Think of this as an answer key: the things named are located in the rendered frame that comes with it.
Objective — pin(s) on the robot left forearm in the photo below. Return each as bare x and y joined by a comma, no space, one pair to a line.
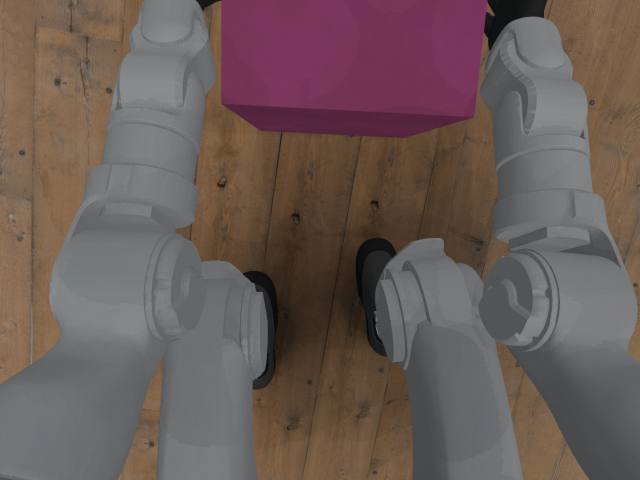
146,178

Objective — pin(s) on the carton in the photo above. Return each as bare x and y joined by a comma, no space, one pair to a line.
383,68

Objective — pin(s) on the robot right forearm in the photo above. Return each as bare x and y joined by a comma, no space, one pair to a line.
542,153

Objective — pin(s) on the left robot upper arm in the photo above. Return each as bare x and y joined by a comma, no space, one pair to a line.
119,297

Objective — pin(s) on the right robot upper arm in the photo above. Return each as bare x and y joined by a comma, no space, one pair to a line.
567,319

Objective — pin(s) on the right robot foot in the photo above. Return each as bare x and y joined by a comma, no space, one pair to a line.
371,259

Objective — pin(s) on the right robot hand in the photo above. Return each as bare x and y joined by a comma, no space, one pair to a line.
506,11

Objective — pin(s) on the right robot thigh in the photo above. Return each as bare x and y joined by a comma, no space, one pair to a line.
461,422

